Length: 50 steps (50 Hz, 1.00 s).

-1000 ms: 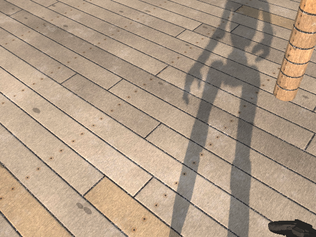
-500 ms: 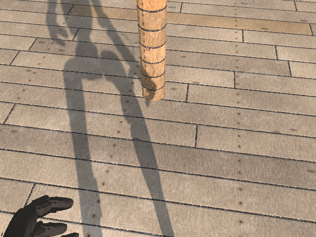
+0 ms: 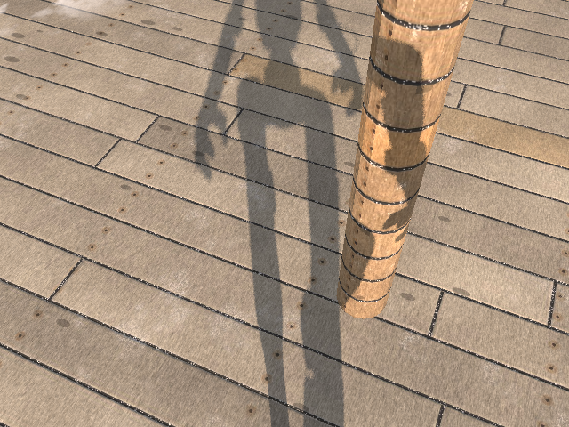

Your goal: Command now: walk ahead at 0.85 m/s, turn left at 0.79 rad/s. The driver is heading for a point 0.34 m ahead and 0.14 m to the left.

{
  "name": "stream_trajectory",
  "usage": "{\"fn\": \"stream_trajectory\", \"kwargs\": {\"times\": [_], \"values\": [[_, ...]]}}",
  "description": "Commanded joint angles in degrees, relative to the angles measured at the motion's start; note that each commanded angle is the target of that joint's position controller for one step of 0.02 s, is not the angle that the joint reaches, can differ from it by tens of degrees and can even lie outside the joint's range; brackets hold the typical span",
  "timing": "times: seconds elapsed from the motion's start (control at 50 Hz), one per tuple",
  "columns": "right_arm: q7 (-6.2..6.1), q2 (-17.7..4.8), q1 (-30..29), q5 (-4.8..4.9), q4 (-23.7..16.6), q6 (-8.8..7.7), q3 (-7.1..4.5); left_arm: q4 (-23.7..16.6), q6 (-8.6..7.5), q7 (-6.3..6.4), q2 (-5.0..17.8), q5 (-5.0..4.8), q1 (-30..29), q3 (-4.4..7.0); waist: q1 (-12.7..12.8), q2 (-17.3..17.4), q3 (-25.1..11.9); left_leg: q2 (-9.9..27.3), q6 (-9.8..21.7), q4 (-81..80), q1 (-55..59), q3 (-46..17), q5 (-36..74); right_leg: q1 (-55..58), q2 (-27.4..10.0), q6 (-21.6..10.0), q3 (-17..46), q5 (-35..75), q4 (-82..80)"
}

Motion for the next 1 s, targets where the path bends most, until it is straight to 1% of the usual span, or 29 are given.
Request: {"fn": "stream_trajectory", "kwargs": {"times": [0.02, 0.04, 0.06, 0.08, 0.1, 0.12, 0.16, 0.22, 0.26, 0.32, 0.36, 0.4, 0.42, 0.44, 0.46, 0.48, 0.5, 0.52, 0.56, 0.58, 0.66, 0.78, 0.84, 0.86, 0.88, 0.9, 0.92, 0.94, 1.0], "values": [[-1.26, -10.36, 32.89, -0.14, 6.23, 0.56, -4.08, -7.89, 1.11, 1.56, 15.21, 0.34, -13.60, 3.91, -19.49, -6.12, -13.04, -4.30, 4.76, -2.24, 40.68, -3.85, -5.02, -19.81, -15.90, 1.19, 3.86, 86.10, 42.22], [-2.78, -11.45, 34.25, 0.93, 7.82, 0.83, -5.16, -7.80, 1.18, -0.14, 11.26, -0.15, -16.81, 3.25, -19.34, 3.14, -8.94, -1.61, 8.05, -8.39, 44.79, -8.23, -3.37, -30.53, -6.54, 1.32, 3.68, 35.86, 67.24], [-3.20, -15.12, 28.71, 0.19, 7.14, 1.10, -5.80, -12.10, -0.23, -1.08, 2.42, 0.74, -12.90, 0.96, -9.05, 15.03, -5.70, 5.23, 13.81, 1.18, 52.74, -23.53, 23.44, -56.21, 1.03, 3.53, 9.29, -8.79, 87.80], [-2.87, -17.81, 23.02, -1.48, 2.88, 0.58, -6.48, -15.01, -1.31, -0.75, 3.17, -0.07, -5.80, 0.03, -4.76, 8.55, -19.01, 15.59, 21.63, -12.40, 59.53, -48.09, 11.59, -63.46, 0.39, 2.46, 20.89, -6.80, 89.66], [-3.32, -15.38, 16.20, -2.00, -1.41, 0.25, -6.34, -12.61, -1.74, -0.38, 7.52, 0.65, -2.92, 0.49, -1.74, -6.69, -13.36, 19.03, 17.48, -22.99, 50.43, -57.14, 0.95, -63.06, -2.20, 1.82, 22.70, -0.27, 83.24], [-3.58, -11.66, 13.59, -0.60, 0.39, 0.48, -5.53, -13.57, -1.89, -0.68, 7.62, 1.29, -9.14, 0.25, 0.16, -9.18, -4.52, 14.61, 15.53, -23.90, 38.21, -47.13, -0.31, -59.52, -5.94, 1.51, 22.58, 2.05, 74.97], [-4.54, -9.08, 12.43, 0.77, 0.03, -0.08, -4.45, -15.32, 0.96, -0.34, 8.07, 2.50, -12.07, 0.17, 2.38, -8.16, -0.83, 9.16, 12.50, -23.26, 24.89, -36.16, 15.92, -52.72, -8.86, 3.39, 20.97, 1.75, 65.90], [-4.40, -10.01, 12.78, -0.03, 0.04, -1.56, -4.22, -16.40, 3.62, -0.99, 5.81, 2.39, -13.50, -0.88, 2.67, -6.00, -5.15, 2.68, 9.11, -24.65, 17.66, -27.00, 15.91, -44.11, -10.42, 4.51, 17.16, 8.54, 50.68], [-4.25, -9.13, 14.50, -0.26, -0.11, -1.56, -4.20, -17.64, 3.58, -1.86, 4.29, 1.70, -19.23, -1.78, -0.74, -2.94, -5.00, 1.36, 7.39, -26.78, 21.78, -26.61, -3.41, -48.05, -12.10, 3.49, 17.60, 17.02, 41.92], [-4.28, -7.46, 21.90, 0.35, 1.86, -1.41, -4.17, -18.90, 2.57, -2.54, 3.98, 1.44, -26.02, -2.18, -6.39, -2.01, -3.16, 0.95, 2.12, -20.43, 32.05, -24.16, 21.39, -51.83, -9.40, 2.77, 15.23, 25.85, 28.71], [-5.17, -7.06, 23.57, -0.53, 2.59, -0.81, -4.19, -18.09, 1.54, -2.44, 1.80, 1.00, -25.02, -2.89, -7.94, 1.28, -6.75, 1.27, -0.19, -16.31, 35.34, -22.53, 31.60, -47.22, -5.10, 2.03, 13.04, 28.03, 26.93], [-6.47, -7.41, 22.17, -0.44, 2.55, -0.55, -4.06, -17.30, 0.44, -1.47, 3.98, 0.94, -22.25, -1.94, -6.32, 2.61, -6.09, 2.03, -1.82, -12.09, 36.87, -23.53, 38.95, -45.06, -3.29, 0.33, 13.81, 26.04, 24.50], [-6.72, -9.40, 19.03, -0.45, 2.10, -0.04, -4.71, -15.66, 0.23, -0.45, 8.37, 1.07, -17.73, -0.58, -3.12, 3.10, -0.86, -0.35, -5.15, -6.26, 36.25, -22.97, 40.49, -44.18, -0.93, 0.63, 12.92, 23.25, 15.54], [-6.67, -10.51, 16.76, -0.24, 0.73, -0.25, -5.13, -12.69, -0.08, 0.46, 10.05, 1.16, -9.91, 0.20, -0.09, 3.68, -3.81, -1.56, -7.72, 1.53, 35.93, -23.22, 37.16, -35.66, -0.53, 0.68, 12.84, 31.93, 7.70], [-6.17, -9.73, 13.96, 0.40, -0.65, -0.75, -4.70, -9.97, -0.70, 1.10, 10.80, 0.43, -1.59, 0.78, 4.27, 2.90, -8.94, -3.20, -9.77, 12.83, 28.37, -22.19, 20.87, -20.22, -6.64, -1.30, 17.51, 52.79, 4.43], [-6.03, -4.17, 16.89, 1.53, -2.57, -0.69, -3.80, -10.34, -0.38, 0.89, 14.39, 0.17, 1.65, 1.41, 4.21, -10.31, -18.51, -12.33, -11.50, 35.49, 13.72, -16.14, -44.48, -1.81, -25.37, -9.82, 31.66, 99.72, 16.27], [-6.89, -4.66, 22.27, 1.89, -2.23, -0.02, -3.72, -11.98, 0.13, -0.10, 11.23, -0.51, 1.97, 0.94, 2.63, -8.56, -30.99, -12.82, -9.78, 46.92, 9.09, -22.94, -50.01, 4.26, -35.98, -18.13, 42.18, 112.49, 20.61], [-7.12, -6.31, 19.15, 0.02, -1.86, 0.77, -3.58, -13.34, 0.51, -0.21, 9.40, -1.26, -2.01, 0.95, 2.73, -6.61, -29.09, -9.89, -9.18, 50.12, 6.52, -23.54, -42.06, -0.92, -32.92, -18.37, 41.52, 98.12, 16.69], [-5.86, -6.32, 12.95, -1.66, -3.22, 2.32, -3.14, -14.19, 1.28, 0.34, 3.26, -1.02, -10.19, -0.92, 0.07, -2.93, -17.31, -5.67, -9.48, 43.30, 4.12, -21.23, -34.62, -14.57, -24.20, -13.84, 32.82, 67.79, 11.82], [-4.92, -5.56, 13.18, -2.08, -2.92, 3.47, -3.01, -13.76, 1.64, 0.40, 3.23, -0.41, -10.18, -1.18, -0.67, -4.31, -13.36, -5.26, -10.01, 40.15, 6.82, -20.64, -32.63, -22.10, -21.32, -12.79, 29.54, 63.19, 9.80], [-4.10, -3.15, 15.47, -1.49, -3.05, 6.56, -2.23, -12.15, 2.44, -0.54, 6.82, 1.07, -10.93, -0.22, -3.58, -9.47, -11.46, -5.79, -10.85, 29.39, 16.05, -15.75, -29.25, -35.78, -17.81, -12.39, 23.71, 47.59, 4.51], [-4.36, -2.41, 10.05, -1.87, -3.70, 7.50, -0.99, -10.64, 5.43, -1.22, 8.54, 0.83, -9.48, 1.15, -0.31, -15.20, -8.88, -2.80, -7.90, 5.71, 22.68, -8.74, -31.95, -38.50, -16.30, -9.50, 27.48, 2.49, -0.71], [-4.33, -1.36, 12.43, -1.71, -2.40, 5.95, -0.62, -9.32, 7.31, -0.92, 8.91, 0.20, -7.64, 1.80, -1.44, -11.26, -5.07, -2.46, -3.74, -10.84, 31.35, -7.67, -23.65, -44.28, -15.97, -5.36, 28.42, -3.91, -0.15], [-4.42, -2.08, 11.44, -2.00, -2.81, 4.94, -0.44, -8.64, 7.58, -0.76, 7.80, 0.44, -6.02, 1.89, -0.87, -5.86, -2.84, 1.27, -2.06, -18.01, 31.34, -14.24, -24.45, -45.99, -13.79, -2.39, 26.54, -2.85, 3.79], [-4.86, -5.46, 9.93, -2.68, -4.08, 4.07, -0.83, -9.79, 7.43, -0.86, 3.29, -0.41, -4.88, 0.96, 0.43, 7.61, -4.54, 14.70, 1.38, -26.45, 29.97, -32.57, -33.42, -48.37, -7.14, 0.96, 19.40, -2.51, 15.21], [-5.04, -5.77, 6.94, -2.02, -4.29, 3.53, -0.81, -9.93, 7.72, -0.51, 4.60, -0.06, -8.54, 1.41, -1.36, 10.24, -0.20, 21.46, 4.76, -31.69, 13.78, -37.57, -33.46, -41.87, -3.75, 1.05, 17.32, -3.27, 21.49], [-5.37, -2.38, 5.64, -2.22, -3.44, 2.54, 0.25, -9.14, 7.97, -1.10, 3.75, 0.17, -9.38, 1.40, 0.71, 5.17, 0.51, 17.24, 3.76, -32.93, 10.75, -34.09, -41.24, -35.78, -5.31, 0.75, 19.83, 2.26, 25.81], [-5.75, -1.52, 2.08, -2.14, -3.23, 1.87, 0.64, -7.93, 7.86, -1.60, 2.85, -0.01, -8.21, 1.39, 2.79, 6.03, 1.63, 14.01, 1.75, -32.39, 10.34, -29.57, -38.16, -34.81, -4.44, 0.61, 18.93, 5.32, 26.63], [-6.36, -0.50, 2.48, -1.40, -2.20, 0.50, 1.10, -4.66, 7.05, -1.55, 3.00, 0.56, -6.22, 1.37, 2.21, 6.31, -1.13, 9.46, 0.31, -25.29, 23.10, -21.57, -10.57, -35.15, -4.40, 1.08, 17.45, 5.31, 22.76]]}}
